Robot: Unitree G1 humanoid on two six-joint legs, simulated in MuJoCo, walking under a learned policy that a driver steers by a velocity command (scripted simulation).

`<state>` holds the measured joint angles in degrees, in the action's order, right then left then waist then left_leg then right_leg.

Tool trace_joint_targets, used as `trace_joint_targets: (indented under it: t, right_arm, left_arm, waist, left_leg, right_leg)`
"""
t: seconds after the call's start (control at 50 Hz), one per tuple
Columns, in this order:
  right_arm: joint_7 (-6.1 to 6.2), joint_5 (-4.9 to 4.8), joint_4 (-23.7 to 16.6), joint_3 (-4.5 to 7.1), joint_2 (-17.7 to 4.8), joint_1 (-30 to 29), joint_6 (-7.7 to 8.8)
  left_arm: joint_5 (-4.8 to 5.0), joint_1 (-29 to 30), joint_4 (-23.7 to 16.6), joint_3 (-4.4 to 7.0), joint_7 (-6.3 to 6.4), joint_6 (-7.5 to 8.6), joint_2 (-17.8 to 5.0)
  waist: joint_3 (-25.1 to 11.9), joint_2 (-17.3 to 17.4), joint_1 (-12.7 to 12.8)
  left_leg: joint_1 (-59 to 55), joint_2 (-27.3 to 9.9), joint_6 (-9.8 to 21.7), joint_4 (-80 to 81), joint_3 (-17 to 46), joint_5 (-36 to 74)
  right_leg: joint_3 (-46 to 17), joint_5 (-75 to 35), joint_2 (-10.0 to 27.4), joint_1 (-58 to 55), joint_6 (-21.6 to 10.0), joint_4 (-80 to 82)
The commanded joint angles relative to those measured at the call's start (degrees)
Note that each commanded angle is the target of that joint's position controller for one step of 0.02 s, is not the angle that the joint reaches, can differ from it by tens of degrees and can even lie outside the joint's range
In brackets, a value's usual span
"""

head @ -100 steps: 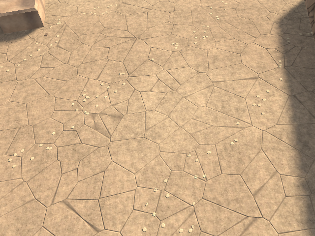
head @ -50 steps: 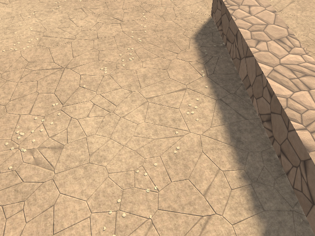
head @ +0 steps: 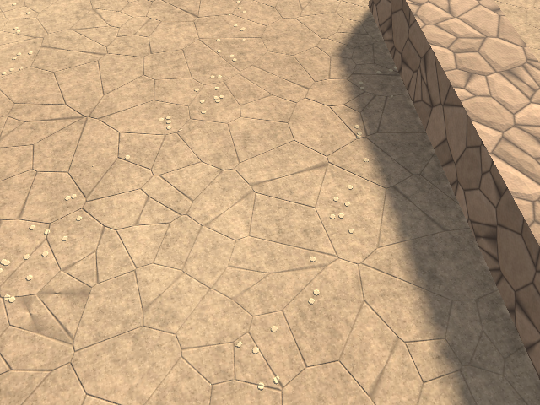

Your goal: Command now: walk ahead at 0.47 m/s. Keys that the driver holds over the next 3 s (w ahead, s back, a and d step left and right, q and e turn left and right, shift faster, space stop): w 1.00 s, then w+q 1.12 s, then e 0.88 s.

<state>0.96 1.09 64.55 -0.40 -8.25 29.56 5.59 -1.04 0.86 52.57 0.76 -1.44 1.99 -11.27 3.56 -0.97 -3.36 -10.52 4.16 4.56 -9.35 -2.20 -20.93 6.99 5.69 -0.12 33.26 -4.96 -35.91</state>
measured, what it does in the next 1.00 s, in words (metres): walks ahead: right foot, then left foot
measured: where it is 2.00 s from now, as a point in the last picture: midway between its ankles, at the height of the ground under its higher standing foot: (234, 182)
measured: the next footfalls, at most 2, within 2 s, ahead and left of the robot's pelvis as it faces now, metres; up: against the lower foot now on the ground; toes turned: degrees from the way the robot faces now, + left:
right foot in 0.06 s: +0.21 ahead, -0.07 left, +0.00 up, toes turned -4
left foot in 0.60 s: +0.52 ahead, +0.09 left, +0.00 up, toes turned +4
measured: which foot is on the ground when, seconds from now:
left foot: down 0.00-0.08, up 0.10-0.58, down 0.60-1.00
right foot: up 0.00-0.04, down 0.06-0.62, up 0.64-1.00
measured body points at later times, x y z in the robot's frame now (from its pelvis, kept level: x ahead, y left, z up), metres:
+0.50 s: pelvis +0.28 +0.00 +0.01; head +0.32 +0.00 +0.46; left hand +0.19 +0.22 -0.13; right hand +0.46 -0.22 -0.11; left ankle +0.46 +0.12 -0.69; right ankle +0.17 -0.06 -0.73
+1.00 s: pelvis +0.56 +0.03 +0.02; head +0.59 +0.03 +0.46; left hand +0.72 +0.25 -0.12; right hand +0.48 -0.20 -0.13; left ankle +0.48 +0.09 -0.73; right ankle +0.72 -0.12 -0.68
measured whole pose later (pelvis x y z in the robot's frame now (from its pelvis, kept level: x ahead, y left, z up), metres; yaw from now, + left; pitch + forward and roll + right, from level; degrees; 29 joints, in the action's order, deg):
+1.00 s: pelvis +0.56 +0.03 +0.02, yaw +0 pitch +0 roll +1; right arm 0.0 0.8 61.3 1.8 -9.5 26.6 5.6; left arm -1.5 -4.3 52.7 2.2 -1.6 2.0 -11.4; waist 2.5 -2.2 -2.8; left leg -2.3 5.2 5.1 -10.7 -4.8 -13.5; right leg 2.2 1.8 5.6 35.7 -1.8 -41.3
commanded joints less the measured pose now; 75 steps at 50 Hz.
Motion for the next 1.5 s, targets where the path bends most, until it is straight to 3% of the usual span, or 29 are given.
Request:
trace_joint_targets:
  t: [0.02, 0.04, 0.06, 0.08, 0.1, 0.12, 0.16, 0.2, 0.26, 0.48, 0.54, 0.58, 0.6, 0.62, 0.64, 0.66, 0.7, 0.76, 0.9, 1.06, 1.1, 1.14, 1.16, 1.18, 1.2, 1.24, 1.28, 1.38, 1.5]
  right_arm:
    - [0.64, 0.16, -1.43, 1.85, -10.22, -0.19, 0.44]
    - [0.54, -0.08, -1.77, 2.07, -10.85, -1.6, 0.12]
    - [0.17, -0.39, -2.69, 1.84, -10.07, -2.05, 0.08]
    - [-0.57, -1.42, -4.21, 0.84, -4.03, 2.32, -0.09]
    - [-0.81, -0.97, -3.77, 2.2, -7.51, 2.85, -0.44]
    - [-0.74, -0.24, -5.74, 2.71, -8.99, -2.73, -0.52]
    - [-1.13, 0.21, -6.88, 2.85, -7.57, -7.63, -0.43]
    - [-1.72, 1.17, -6.52, 2.59, -5.12, -5.93, -1.84]
    - [-2.25, 1.28, -8.54, 2.79, -5.16, -10.03, -3.14]
    - [-2.54, 0.05, -17.18, 2.06, -5.67, -33.46, -2.78]
    - [-2.17, 0.11, -17.37, 2.65, -6.96, -31.16, -2.03]
    - [-1.32, 0.3, -13.39, 3.9, -8.9, -18.65, -1.29]
    - [-0.73, 1.23, -10.4, 4.92, -11.11, -8.8, -0.73]
    - [-0.16, 2.69, -9.3, 6.53, -16.98, -0.53, -0.6]
    - [-1.04, 1.26, -9.09, 6.93, -17.41, -1.68, -1.55]
    - [-1.43, -0.24, -9.94, 6.37, -14.93, -8.3, -1.85]
    - [-1.63, -0.22, -10.67, 4.63, -8.47, -15.2, -1.12]
    - [-1.07, -0.2, -8.09, 3.64, -6.17, -12.21, 0.23]
    - [-0.99, -0.42, -6.04, 3.5, -8.22, -4.75, 0.62]
    - [0.04, 0.35, -3.67, 3.5, -9.32, 1.92, 0.06]
    - [0.3, 0.6, -4.22, 3.85, -10.5, -0.6, -0.13]
    - [-0.07, 0.02, -4.89, 3.96, -10.88, -3.01, -0.25]
    - [-0.36, -0.82, -6.98, 3.32, -8.66, -3.36, -0.05]
    - [-0.32, -3.16, -7.51, 2.4, -2.59, 4.63, -0.5]
    - [0.05, -1.33, -6.87, 4.13, -9.21, 1.19, -1.22]
    - [-0.54, -0.71, -8.74, 4.34, -7.36, -6.09, -1.37]
    - [-1.42, 0.55, -8.94, 4.66, -6.17, -6.24, -2.8]
    - [-2.84, 0.86, -12.15, 4.73, -4.65, -12.45, -5.02]
    - [-4.14, 0.67, -17.41, 3.62, -4.3, -25.46, -4.86]
  left_arm:
    - [0.2, -9.07, -0.2, 1.97, 1.11, 1.19, -6.27]
    - [0.15, -17.83, 2.66, 2.78, 1.56, 1.65, -7.26]
    - [-0.94, -26.16, 4.74, 3.93, 2.18, 1.98, -10.03]
    - [-2.28, -30.55, 4.93, 5.24, 2.31, 1.92, -15.19]
    - [-0.42, -26.76, 4.95, 5.26, 1.38, 1.33, -14.02]
    - [0.76, -19.57, 3.8, 4.55, 1.17, 1.39, -11.12]
    - [0.4, -14.47, 3.37, 2.87, 0.9, 2.52, -4.7]
    - [0.19, -16.47, 5.18, 1.94, 1.39, 3.61, -2.61]
    - [0.29, -20.93, 6.87, 2.21, 1.59, 4.62, -5.22]
    - [-0.14, -32.48, 9.43, 1.42, 2.33, 3.99, -5.74]
    - [-0.6, -30.73, 9.48, 1.72, 2.84, 3.81, -6.85]
    - [-0.53, -28.99, 9.32, 2.01, 2.83, 3.59, -7.81]
    - [0.01, -27.99, 8.63, 1.81, 2.69, 3.62, -7.39]
    - [1.9, -30.3, 6.34, 0.73, 2.07, 3.74, -3.09]
    - [2.07, -33.52, 7.04, 1.66, 1.84, 3.6, -4.17]
    - [0.75, -28.71, 6.14, 2.5, 2.02, 3.25, -6.68]
    - [0.22, -22.69, 4.58, 2.35, 1.56, 3.42, -4.31]
    - [-1.3, -24.04, 4.76, 2.3, 0.61, 1.39, -2.04]
    - [-0.74, -7.94, -1.35, 2.17, -0.19, 0.33, -2.66]
    - [-0.26, 3.2, -6.11, 1.77, 0.02, 1.36, -3.32]
    - [-0.08, -0.95, -5.46, 2.24, 0.36, 2.19, -4.31]
    - [-0.65, -16.37, -0.7, 3.62, 1.38, 3.39, -6.84]
    - [-2.3, -26.3, 0.7, 4.98, 2.22, 3.93, -11.78]
    - [-2.84, -27.37, 0.43, 6.15, 1.84, 3.45, -16.7]
    - [-1.04, -22.89, -0.71, 5.52, 1.51, 2.5, -12.56]
    - [-0.62, -14.37, -1.78, 3.64, 1.31, 3.01, -5.8]
    - [-0.31, -14.37, -0.7, 2.98, 1.96, 3.7, -3.54]
    - [0.23, -19.77, 1.24, 3.29, 2.3, 5.35, -4.85]
    - [0.02, -23.51, 2.34, 3.16, 2.59, 5.27, -5.64]
  waist:
    - [-2.49, 7.31, 7.69]
    - [-6.69, 6.77, 11.45]
    - [-11.3, 4.21, 14.53]
    - [-17.47, -6.88, 11.57]
    - [-18.08, -5.54, 9.91]
    - [-8.06, -2.55, 6.97]
    - [0.29, 2.01, 3.89]
    - [0.36, 0.98, 1.23]
    - [1.3, -0.29, 0.81]
    - [2.68, -2.79, 7.3]
    - [1.41, -3.36, 4.71]
    - [-4.8, -3.27, -0.68]
    - [-9.93, -2.09, -4.69]
    - [-18.03, 7.01, -5.31]
    - [-22.21, 12.03, -3.12]
    - [-13.3, 5.32, -0.6]
    - [-2.38, 1.52, 2.36]
    - [-1.31, 3.49, 5.29]
    - [2.09, 4.05, 3.12]
    - [3.01, 4.88, 0.3]
    - [1.19, 5.17, 3.02]
    - [-7.04, 3.23, 9.55]
    - [-14.93, -1.8, 12.56]
    - [-21.62, -14.0, 8.66]
    - [-17.78, -4.55, 8.03]
    - [-4.64, -0.63, 5.1]
    - [-2.08, -2.9, 2.74]
    - [-0.7, -2.78, 1.86]
    - [2.16, -2.91, 3.99]
  left_leg:
    - [4.65, -15.36, 2.96, -15.31, 2.72, 69.43]
    - [6.58, -14.68, 2.66, -25.57, 2.08, 66.51]
    - [15.82, -12.72, 2.39, -39.45, 1.16, 51.48]
    - [33.45, -3.8, 0.64, -62.03, -1.77, 10.26]
    - [43.14, 0.37, 1.32, -71.93, 4.8, -7.17]
    - [47.25, -4.07, 2.1, -70.87, 6.08, -1.59]
    - [43.49, -7.73, 1.87, -64.34, 5.61, 4.3]
    - [38.1, -9.16, 0.42, -59.52, 5.31, 4.93]
    - [41.42, -10.08, -1.21, -54.45, 2.99, 8.08]
    - [46.99, -6.98, -1.65, -26.25, -3.07, 20.08]
    - [41.6, -4.68, 1.01, -22.46, -3.47, 13.69]
    - [27.01, -1.29, 3.43, -18.06, -4.54, 12.33]
    - [12.67, -4.86, 5.42, -16.56, -0.93, 14.27]
    - [-4.54, -20.9, 10.58, -15.43, 20.11, 8.52]
    - [-8.92, -28.78, 16.11, -8.1, 41.24, 9.37]
    - [-1.3, -26.09, 14.34, -6.68, 34.1, 5.62]
    - [13.64, -21.06, 10.37, -2.05, 21.44, 10.1]
    - [20.22, -16.64, 7.7, -0.02, 13.03, 19.74]
    - [17.15, -13.59, 6.77, 2.87, 6.25, 27.49]
    - [4.72, -16.79, 7.1, -2.3, 7.19, 39.13]
    - [4.51, -16.75, 6.06, -7.79, 7.21, 48.93]
    - [10.4, -13.03, 4.11, -24.58, 5.02, 51.13]
    - [22.18, -9.56, 3.0, -40.69, 3.15, 32.57]
    - [41.14, 0.02, 0.96, -59.54, -0.4, -9.0]
    - [44.59, -3.27, 1.76, -64.25, 5.32, -6.95]
    - [44.57, -7.56, 1.59, -61.08, 5.53, 1.93]
    - [41.36, -9.27, 0.78, -58.25, 4.97, 4.27]
    - [47.28, -10.43, -0.47, -55.4, 3.15, 11.56]
    - [47.46, -9.29, -0.91, -36.65, -1.65, 21.33]
  right_leg:
    - [0.86, 2.53, -4.4, -14.86, -3.45, 2.8]
    - [0.21, 0.67, -4.48, -24.34, -4.67, 7.0]
    - [-7.09, 5.66, 2.36, -37.07, -6.78, 9.0]
    - [-33.06, 13.35, 19.42, -50.26, -13.2, 11.91]
    - [-49.52, 18.52, 22.76, -49.59, -17.34, 20.54]
    - [-40.92, 23.37, 20.93, -40.95, -15.12, 22.98]
    - [-28.9, 13.79, 16.12, -26.64, -11.34, 26.97]
    - [-21.23, 3.71, 12.79, -21.09, -9.11, 27.89]
    - [-15.83, -3.92, 11.03, -21.05, -8.75, 29.14]
    - [-9.72, -23.44, 10.44, -37.47, -5.82, 26.3]
    - [-8.78, -37.02, 12.15, -41.31, -5.49, 20.23]
    - [-7.22, -46.59, 10.95, -40.46, -4.01, 6.34]
    - [-5.91, -37.25, 9.12, -32.12, -3.05, -5.53]
    - [-2.33, -11.7, 3.0, -14.45, -0.72, -25.76]
    - [-6.24, 23.67, -4.97, -2.5, -0.24, -40.34]
    - [-10.33, 19.29, -0.6, 2.09, -0.96, -42.19]
    - [-9.89, 12.32, 3.42, 0.7, -0.79, -35.69]
    - [-8.75, 9.93, 4.73, -4.71, 0.81, -30.03]
    - [-4.84, -2.08, 6.2, 4.12, 3.74, -13.7]
    - [-3.26, -1.32, 2.99, 3.1, 1.54, 1.6]
    - [-3.12, 3.05, 0.92, -4.13, 0.24, 4.85]
    - [-2.92, 0.58, -0.49, -25.24, -1.88, 10.53]
    - [-15.7, 5.03, 12.03, -40.82, -4.53, 11.11]
    - [-40.43, 7.46, 27.57, -53.41, -11.14, 16.89]
    - [-41.39, 12.88, 25.09, -47.11, -10.11, 19.52]
    - [-25.23, 8.43, 20.3, -31.89, -6.45, 23.63]
    - [-15.9, 2.59, 16.39, -25.52, -3.55, 25.73]
    - [-5.98, -6.69, 15.43, -25.95, -3.07, 27.72]
    - [2.88, -14.31, 13.77, -28.33, -2.2, 27.68]
Over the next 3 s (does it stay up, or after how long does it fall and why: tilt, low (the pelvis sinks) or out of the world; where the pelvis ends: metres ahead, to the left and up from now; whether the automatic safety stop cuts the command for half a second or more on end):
stays up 1.27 0.23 0.02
